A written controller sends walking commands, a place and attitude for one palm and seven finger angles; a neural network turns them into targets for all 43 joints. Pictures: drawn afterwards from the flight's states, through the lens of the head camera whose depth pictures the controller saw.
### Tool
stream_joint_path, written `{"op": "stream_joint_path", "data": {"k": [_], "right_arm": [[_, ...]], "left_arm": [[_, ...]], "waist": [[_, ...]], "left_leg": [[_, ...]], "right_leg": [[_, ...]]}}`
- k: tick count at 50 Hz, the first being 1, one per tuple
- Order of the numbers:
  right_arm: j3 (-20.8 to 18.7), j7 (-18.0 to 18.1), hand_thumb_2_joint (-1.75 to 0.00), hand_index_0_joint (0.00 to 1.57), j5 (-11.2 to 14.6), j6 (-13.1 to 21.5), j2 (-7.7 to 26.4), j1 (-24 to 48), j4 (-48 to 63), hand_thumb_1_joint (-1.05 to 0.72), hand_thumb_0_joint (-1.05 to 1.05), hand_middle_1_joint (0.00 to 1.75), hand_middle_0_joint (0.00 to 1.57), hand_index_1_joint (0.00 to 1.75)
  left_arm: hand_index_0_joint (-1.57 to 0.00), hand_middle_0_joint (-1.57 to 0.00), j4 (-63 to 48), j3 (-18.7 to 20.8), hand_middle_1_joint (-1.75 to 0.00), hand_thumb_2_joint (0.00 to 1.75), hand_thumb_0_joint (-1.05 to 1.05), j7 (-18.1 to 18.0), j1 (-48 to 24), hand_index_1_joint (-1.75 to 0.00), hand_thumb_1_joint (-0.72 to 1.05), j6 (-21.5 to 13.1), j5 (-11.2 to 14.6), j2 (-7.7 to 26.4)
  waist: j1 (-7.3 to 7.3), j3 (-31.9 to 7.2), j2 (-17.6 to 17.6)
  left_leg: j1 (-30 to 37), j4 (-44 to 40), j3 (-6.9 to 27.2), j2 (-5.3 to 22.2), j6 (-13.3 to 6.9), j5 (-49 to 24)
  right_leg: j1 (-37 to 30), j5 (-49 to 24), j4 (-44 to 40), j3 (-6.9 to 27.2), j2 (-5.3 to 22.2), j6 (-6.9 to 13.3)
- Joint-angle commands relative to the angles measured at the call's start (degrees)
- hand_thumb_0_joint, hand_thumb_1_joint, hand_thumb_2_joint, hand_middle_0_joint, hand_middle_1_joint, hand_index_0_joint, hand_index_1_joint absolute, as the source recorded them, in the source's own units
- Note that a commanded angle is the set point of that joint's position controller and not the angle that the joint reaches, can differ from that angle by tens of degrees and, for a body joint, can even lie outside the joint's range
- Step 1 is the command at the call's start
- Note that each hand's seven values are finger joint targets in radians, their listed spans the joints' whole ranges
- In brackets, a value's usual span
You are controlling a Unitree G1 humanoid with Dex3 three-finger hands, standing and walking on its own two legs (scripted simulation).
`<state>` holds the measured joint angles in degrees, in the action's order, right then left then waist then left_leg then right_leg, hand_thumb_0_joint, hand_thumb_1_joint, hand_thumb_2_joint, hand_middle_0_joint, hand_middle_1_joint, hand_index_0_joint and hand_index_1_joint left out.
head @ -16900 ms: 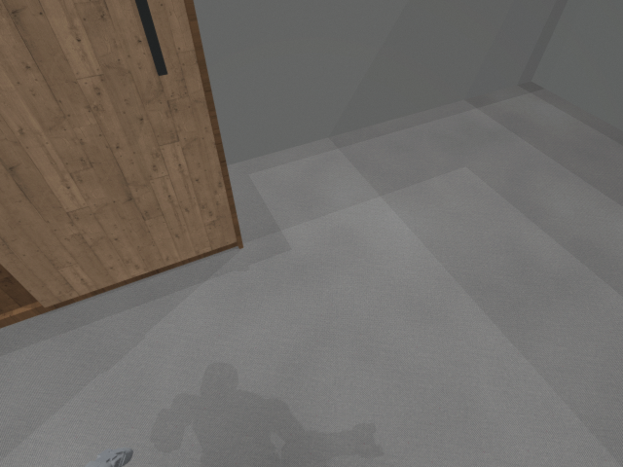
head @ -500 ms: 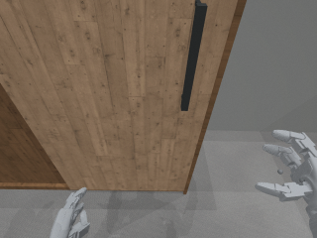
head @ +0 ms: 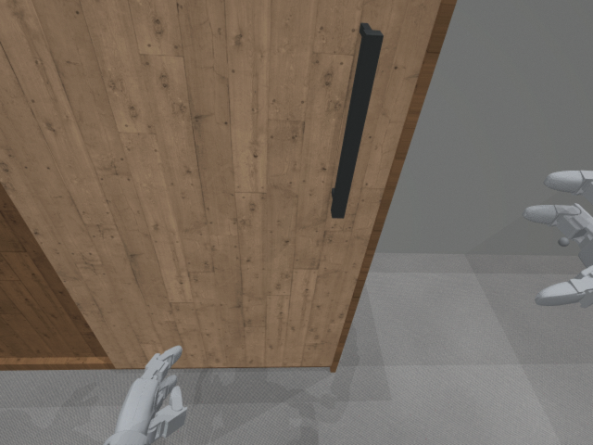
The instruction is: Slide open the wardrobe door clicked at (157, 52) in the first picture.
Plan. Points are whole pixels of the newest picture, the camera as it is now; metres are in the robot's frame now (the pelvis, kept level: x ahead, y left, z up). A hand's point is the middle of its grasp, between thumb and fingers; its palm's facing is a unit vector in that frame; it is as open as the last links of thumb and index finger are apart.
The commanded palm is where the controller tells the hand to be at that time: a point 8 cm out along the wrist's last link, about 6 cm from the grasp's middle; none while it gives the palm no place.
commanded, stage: raise the hand with hooked fingers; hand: right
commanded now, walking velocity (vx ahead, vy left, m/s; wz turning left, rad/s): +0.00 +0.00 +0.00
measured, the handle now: (349, 133) +0.53 -0.08 +0.19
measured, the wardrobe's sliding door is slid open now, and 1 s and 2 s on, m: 0.00 0.00 0.00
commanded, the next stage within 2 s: move the hooked fingers beside the handle in 0.52 s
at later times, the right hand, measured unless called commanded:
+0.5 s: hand (556, 233) +0.28 -0.27 +0.22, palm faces +0.08 +0.99 -0.09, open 14.0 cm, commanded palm +0.24 -0.31 +0.23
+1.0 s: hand (501, 209) +0.32 -0.23 +0.22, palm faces +0.02 +1.00 -0.06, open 14.0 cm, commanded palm +0.29 -0.28 +0.22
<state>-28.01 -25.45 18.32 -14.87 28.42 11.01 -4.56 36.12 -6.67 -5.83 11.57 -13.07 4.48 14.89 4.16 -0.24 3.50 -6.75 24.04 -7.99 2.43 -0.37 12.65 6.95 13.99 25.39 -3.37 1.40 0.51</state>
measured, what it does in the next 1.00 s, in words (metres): stands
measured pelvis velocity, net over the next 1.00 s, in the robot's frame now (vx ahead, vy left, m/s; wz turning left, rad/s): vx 0.00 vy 0.00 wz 0.01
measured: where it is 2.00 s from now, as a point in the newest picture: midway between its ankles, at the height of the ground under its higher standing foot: outside the picture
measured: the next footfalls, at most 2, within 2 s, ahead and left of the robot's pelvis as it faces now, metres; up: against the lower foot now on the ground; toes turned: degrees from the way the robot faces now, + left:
none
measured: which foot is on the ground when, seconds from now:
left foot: down 0.00-1.00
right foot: down 0.00-1.00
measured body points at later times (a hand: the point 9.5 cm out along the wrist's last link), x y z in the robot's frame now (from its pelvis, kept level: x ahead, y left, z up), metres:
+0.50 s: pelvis +0.00 +0.01 +0.00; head -0.03 +0.03 +0.45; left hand +0.20 +0.22 -0.06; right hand +0.27 -0.33 +0.23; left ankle +0.01 +0.11 -0.74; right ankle +0.00 -0.11 -0.74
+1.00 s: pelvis +0.00 +0.00 +0.00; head -0.03 +0.03 +0.45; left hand +0.19 +0.22 -0.07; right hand +0.32 -0.28 +0.22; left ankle +0.01 +0.11 -0.74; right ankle +0.00 -0.11 -0.74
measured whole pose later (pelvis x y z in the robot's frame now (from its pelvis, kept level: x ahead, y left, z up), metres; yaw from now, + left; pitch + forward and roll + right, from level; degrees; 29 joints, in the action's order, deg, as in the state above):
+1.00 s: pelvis +0.00 +0.00 +0.00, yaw +1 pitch -4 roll +0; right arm -21.4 -19.9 15.1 -18.6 24.1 20.4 -8.5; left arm 35.8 -5.9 -5.8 10.8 -10.8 4.8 15.0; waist 2.9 -0.3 3.3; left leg -7.7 24.0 -7.2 2.6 -0.5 12.3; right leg 6.8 12.9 23.7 -4.0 1.1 0.4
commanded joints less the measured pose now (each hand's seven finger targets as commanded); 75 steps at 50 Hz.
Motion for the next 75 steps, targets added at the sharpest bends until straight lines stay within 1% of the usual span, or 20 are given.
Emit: {"op": "stream_joint_path", "data": {"k": [1, 6, 13, 19, 22, 26, 30, 33, 37, 41, 47, 50, 53, 58, 60, 63, 67, 69, 71, 75], "right_arm": [[-6.35, -0.39, -0.3, 0.3, 1.27, 1.68, 19.05, 22.47, 10.14, 0.5, 0.0, 1.2, 0.3, 1.2], [-4.82, -2.06, -0.3, 0.3, 2.02, -0.62, 15.94, 15.72, 4.81, 0.5, 0.0, 1.2, 0.3, 1.2], [-8.12, 1.02, -0.3, 0.3, 1.5, 2.23, 19.4, 20.24, 15.01, 0.5, 0.0, 1.2, 0.3, 1.2], [-6.2, 1.56, -0.3, 0.3, 0.63, 1.77, 17.46, 20.49, 12.74, 0.5, 0.0, 1.2, 0.3, 1.2], [-5.3, 0.61, -0.3, 0.3, 0.95, 0.64, 16.64, 19.85, 10.39, 0.5, 0.0, 1.2, 0.3, 1.2], [-4.92, -0.19, -0.3, 0.3, 1.15, 0.2, 16.84, 19.95, 9.39, 0.5, 0.0, 1.2, 0.3, 1.2], [-6.36, -0.01, -0.3, 0.3, 1.58, 0.91, 17.95, 18.75, 11.01, 0.5, 0.0, 1.2, 0.3, 1.2], [-4.17, 0.23, -0.3, 0.3, 1.3, 1.64, 15.94, 23.21, 11.01, 0.5, 0.0, 1.2, 0.3, 1.2], [0.84, 1.7, -0.3, 0.3, 0.29, 1.72, 11.79, 27.29, 11.93, 0.5, 0.0, 1.2, 0.3, 1.2], [-0.25, 3.43, -0.3, 0.3, -0.66, 0.5, 13.12, 26.65, 7.9, 0.5, 0.0, 1.2, 0.3, 1.2], [2.19, 6.23, -0.3, 0.3, -2.01, 0.6, 10.74, 32.55, 9.53, 0.5, 0.0, 1.2, 0.3, 1.2], [0.37, 7.14, -0.3, 0.3, -1.81, 0.59, 11.42, 28.76, 7.87, 0.5, 0.0, 1.2, 0.3, 1.2], [0.52, 7.55, -0.3, 0.3, -2.46, -0.82, 11.42, 29.84, 3.75, 0.5, 0.0, 1.2, 0.3, 1.2], [4.4, 8.47, -0.3, 0.3, -3.1, -0.07, 8.21, 35.53, 7.41, 0.5, 0.0, 1.2, 0.3, 1.2], [6.35, 8.77, -0.3, 0.3, -3.04, 0.56, 6.59, 37.48, 7.1, 0.5, 0.0, 1.2, 0.3, 1.2], [6.39, 9.54, -0.3, 0.3, -3.27, 0.61, 6.46, 39.16, 4.48, 0.5, 0.0, 1.2, 0.3, 1.2], [3.57, 10.81, -0.3, 0.3, -3.98, -0.23, 9.96, 39.16, -0.11, 0.5, 0.0, 1.2, 0.3, 1.2], [6.12, 10.94, -0.3, 0.3, -4.3, 0.13, 7.76, 42.38, -0.06, 0.5, 0.0, 1.2, 0.3, 1.2], [5.12, 11.05, -0.3, 0.3, -4.37, 0.96, 8.83, 42.18, -0.04, 0.5, 0.0, 1.2, 0.3, 1.2], [7.82, 11.0, -0.3, 0.3, -4.6, 2.2, 6.63, 44.94, -2.22, 0.5, 0.0, 1.2, 0.3, 1.2]], "left_arm": [[-0.2, -0.2, -10.28, 3.29, -0.3, 0.9, 0.0, 0.01, -9.43, -0.3, 0.9, -2.89, 0.68, 7.22], [-0.2, -0.2, -10.91, 3.83, -0.3, 0.9, 0.0, 0.96, -9.23, -0.3, 0.9, -1.64, 1.19, 7.82], [-0.2, -0.2, -12.21, 4.03, -0.3, 0.9, 0.0, 0.42, -9.55, -0.3, 0.9, -2.08, 0.71, 6.99], [-0.2, -0.2, -11.08, 3.91, -0.3, 0.9, 0.0, -0.15, -8.94, -0.3, 0.9, -2.35, 0.72, 7.03], [-0.2, -0.2, -10.8, 3.87, -0.3, 0.9, 0.0, -0.1, -8.8, -0.3, 0.9, -2.07, 0.86, 7.24], [-0.2, -0.2, -10.98, 3.71, -0.3, 0.9, 0.0, 0.04, -9.23, -0.3, 0.9, -1.84, 0.9, 7.3], [-0.2, -0.2, -11.37, 3.82, -0.3, 0.9, 0.0, 0.26, -9.29, -0.3, 0.9, -1.77, 0.77, 7.04], [-0.2, -0.2, -10.87, 3.69, -0.3, 0.9, 0.0, 0.08, -9.44, -0.3, 0.9, -1.9, 0.91, 6.78], [-0.2, -0.2, -10.6, 3.53, -0.3, 0.9, 0.0, -0.32, -9.25, -0.3, 0.9, -2.38, 0.91, 6.41], [-0.2, -0.2, -9.58, 3.59, -0.3, 0.9, 0.0, -0.31, -9.19, -0.3, 0.9, -1.68, 0.79, 6.79], [-0.2, -0.2, -10.22, 3.62, -0.3, 0.9, 0.0, -0.22, -9.81, -0.3, 0.9, -1.14, 0.65, 6.06], [-0.2, -0.2, -10.1, 3.73, -0.3, 0.9, 0.0, 0.14, -9.37, -0.3, 0.9, -0.68, 0.29, 6.24], [-0.2, -0.2, -9.46, 3.93, -0.3, 0.9, 0.0, 0.17, -9.23, -0.3, 0.9, 0.51, 0.66, 6.65], [-0.2, -0.2, -10.43, 4.14, -0.3, 0.9, 0.0, 0.03, -9.33, -0.3, 0.9, 0.65, 0.72, 6.12], [-0.2, -0.2, -9.94, 4.06, -0.3, 0.9, 0.0, -0.08, -8.97, -0.3, 0.9, 0.68, 0.72, 6.13], [-0.2, -0.2, -9.09, 4.29, -0.3, 0.9, 0.0, -0.44, -8.52, -0.3, 0.9, 0.85, 0.6, 6.48], [-0.2, -0.2, -8.51, 4.43, -0.3, 0.9, 0.0, -0.46, -8.11, -0.3, 0.9, 1.82, 0.61, 6.75], [-0.2, -0.2, -8.67, 4.44, -0.3, 0.9, 0.0, -0.41, -7.9, -0.3, 0.9, 1.99, 0.66, 6.61], [-0.2, -0.2, -9.07, 4.67, -0.3, 0.9, 0.0, -0.29, -7.78, -0.3, 0.9, 2.01, 0.6, 6.58], [-0.2, -0.2, -8.62, 4.7, -0.3, 0.9, 0.0, -0.25, -6.9, -0.3, 0.9, 2.31, 0.69, 6.63]], "waist": [[-0.29, -9.34, 1.12], [-0.03, -7.84, -2.24], [0.2, -12.16, 1.85], [-0.37, -9.08, 4.18], [-0.6, -8.9, 0.41], [-0.58, -7.7, 1.36], [-0.06, -10.11, -0.77], [-1.11, -9.58, 2.21], [-1.69, -9.6, 2.11], [-1.25, -8.06, -0.7], [-1.13, -12.1, 2.07], [-0.1, -13.16, -1.96], [-0.88, -10.63, -2.38], [-1.67, -13.49, 0.84], [-2.21, -12.35, -0.96], [-2.52, -12.44, -1.17], [-1.98, -12.28, -3.0], [-2.73, -12.76, -1.6], [-2.29, -14.9, -1.52], [-3.12, -14.19, -1.47]], "left_leg": [[0.96, -3.54, 4.63, -1.51, -1.32, -9.65], [-0.12, -2.83, 5.29, -1.04, -1.0, -10.32], [0.84, -2.71, 4.63, -1.72, -1.07, -8.78], [-0.24, -3.27, 4.28, -1.88, -1.18, -9.15], [0.04, -3.48, 4.61, -1.76, -0.91, -9.87], [-1.08, -3.98, 5.08, -1.64, -0.99, -7.54], [0.67, -3.54, 4.85, -1.85, -0.95, -9.34], [-1.02, -3.57, 4.61, -1.95, -0.94, -8.84], [-2.06, -3.59, 4.2, -2.09, -1.0, -7.56], [-1.97, -4.19, 4.35, -1.86, -1.02, -5.87], [-0.38, -3.2, 4.28, -1.73, -1.32, -8.09], [1.67, -2.73, 4.13, -1.87, -1.33, -11.53], [0.4, -2.97, 4.25, -1.66, -1.02, -11.34], [0.3, -2.68, 4.57, -1.65, -1.18, -11.86], [-0.35, -3.05, 4.4, -1.95, -1.15, -11.43], [-0.89, -3.17, 4.6, -1.82, -1.04, -10.54], [0.37, -3.45, 5.02, -1.5, -0.88, -10.94], [0.1, -3.3, 5.12, -1.46, -0.94, -12.1], [1.52, -3.02, 5.39, -1.41, -0.99, -13.45], [0.41, -3.18, 5.26, -1.75, -1.08, -13.62]], "right_leg": [[-2.15, -9.86, -3.93, 4.52, -1.46, 1.04], [-0.06, -9.42, -2.96, 3.83, -1.3, 0.97], [-3.35, -10.05, -3.37, 3.76, -1.58, 1.12], [-3.5, -9.8, -4.33, 3.63, -1.52, 1.03], [-2.85, -9.62, -4.06, 3.61, -1.45, 1.23], [-2.27, -7.84, -4.03, 3.77, -1.49, 1.1], [-2.82, -9.8, -3.61, 3.86, -1.46, 1.18], [-3.72, -9.09, -3.91, 3.81, -1.55, 1.08], [-4.73, -8.09, -4.54, 4.33, -1.58, 1.02], [-2.62, -6.77, -4.97, 4.34, -1.49, 1.08], [-4.5, -9.24, -4.95, 4.28, -1.52, 0.89], [-3.82, -11.93, -4.7, 4.1, -1.43, 0.97], [-1.94, -10.79, -4.9, 3.23, -1.41, 1.13], [-4.76, -11.91, -4.6, 3.25, -1.53, 1.1], [-4.81, -11.56, -4.62, 3.39, -1.37, 1.16], [-4.65, -10.32, -4.84, 3.43, -1.57, 1.27], [-2.59, -10.13, -4.89, 2.89, -1.6, 1.37], [-3.31, -11.01, -4.64, 2.77, -1.61, 1.43], [-3.86, -12.25, -4.42, 2.54, -1.49, 1.52], [-4.2, -12.38, -4.34, 2.42, -1.37, 1.5]]}}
